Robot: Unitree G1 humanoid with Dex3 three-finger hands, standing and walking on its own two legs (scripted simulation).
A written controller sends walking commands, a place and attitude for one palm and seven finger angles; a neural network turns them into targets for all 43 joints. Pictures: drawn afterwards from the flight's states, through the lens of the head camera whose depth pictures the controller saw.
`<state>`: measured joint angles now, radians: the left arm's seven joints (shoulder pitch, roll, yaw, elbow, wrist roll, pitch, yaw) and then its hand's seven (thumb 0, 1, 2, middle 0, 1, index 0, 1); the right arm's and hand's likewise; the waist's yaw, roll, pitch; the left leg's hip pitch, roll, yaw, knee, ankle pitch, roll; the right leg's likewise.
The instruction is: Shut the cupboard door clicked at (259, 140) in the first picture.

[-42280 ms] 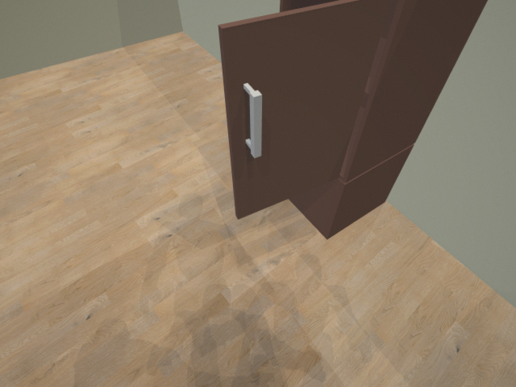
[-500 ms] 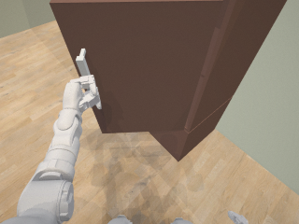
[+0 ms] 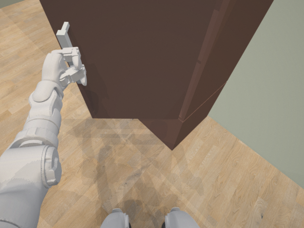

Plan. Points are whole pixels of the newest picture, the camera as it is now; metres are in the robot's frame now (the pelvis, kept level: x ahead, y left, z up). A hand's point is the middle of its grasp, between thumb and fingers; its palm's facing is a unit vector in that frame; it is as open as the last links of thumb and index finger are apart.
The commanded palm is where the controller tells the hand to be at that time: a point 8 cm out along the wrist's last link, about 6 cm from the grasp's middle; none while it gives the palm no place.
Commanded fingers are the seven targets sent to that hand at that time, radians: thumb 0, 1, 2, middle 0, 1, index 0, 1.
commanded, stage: push the door shut along its arc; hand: left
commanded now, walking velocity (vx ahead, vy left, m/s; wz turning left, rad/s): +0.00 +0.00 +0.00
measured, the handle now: (74, 55) +0.57 +0.18 +0.10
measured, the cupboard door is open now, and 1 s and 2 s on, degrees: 46 32 27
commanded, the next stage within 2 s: pull the fist back off the door in 1.04 s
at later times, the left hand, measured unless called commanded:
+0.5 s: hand (96, 53) +0.56 +0.12 +0.11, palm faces -0.26 -0.97 -0.02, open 3.1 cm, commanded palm +0.57 +0.15 +0.11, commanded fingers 0.00 0.90 0.90 -1.30 -1.50 -1.30 -1.50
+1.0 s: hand (111, 41) +0.61 +0.08 +0.12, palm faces -0.34 -0.94 -0.01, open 2.9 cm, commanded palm +0.63 +0.10 +0.11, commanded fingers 0.00 0.90 0.90 -1.30 -1.50 -1.30 -1.50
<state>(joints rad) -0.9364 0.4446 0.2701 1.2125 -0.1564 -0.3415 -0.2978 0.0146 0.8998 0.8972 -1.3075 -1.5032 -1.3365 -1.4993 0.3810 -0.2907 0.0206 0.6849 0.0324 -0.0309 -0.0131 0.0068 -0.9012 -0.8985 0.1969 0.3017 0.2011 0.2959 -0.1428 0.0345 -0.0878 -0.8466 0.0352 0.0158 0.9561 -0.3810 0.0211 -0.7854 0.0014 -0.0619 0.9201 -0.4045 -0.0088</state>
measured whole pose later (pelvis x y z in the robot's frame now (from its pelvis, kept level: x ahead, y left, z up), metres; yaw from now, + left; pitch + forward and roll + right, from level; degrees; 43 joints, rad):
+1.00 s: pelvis +0.01 +0.01 -0.03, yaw -2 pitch +27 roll -4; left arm -1.42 0.65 0.27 1.42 -0.01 -0.19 -0.40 -0.01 0.86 0.91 -1.30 -1.50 -1.30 -1.50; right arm 0.46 -0.28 0.05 0.68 -0.03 -0.02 0.00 0.00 -0.90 -0.90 0.20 0.30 0.20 0.30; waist -0.30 0.07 -0.08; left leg -1.12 0.06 0.00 1.10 -0.45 0.03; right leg -1.05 0.03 -0.07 1.03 -0.45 0.00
